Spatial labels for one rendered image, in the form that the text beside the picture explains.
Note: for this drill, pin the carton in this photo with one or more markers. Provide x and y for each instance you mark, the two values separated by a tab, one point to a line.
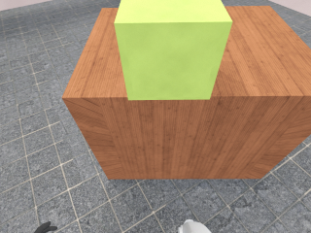
171	49

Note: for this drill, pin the pedestal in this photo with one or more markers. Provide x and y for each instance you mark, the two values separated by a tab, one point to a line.
259	110

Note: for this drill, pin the robot left hand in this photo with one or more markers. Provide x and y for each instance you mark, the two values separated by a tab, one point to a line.
45	227

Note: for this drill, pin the right robot thigh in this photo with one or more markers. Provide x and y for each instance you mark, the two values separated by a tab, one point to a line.
193	227

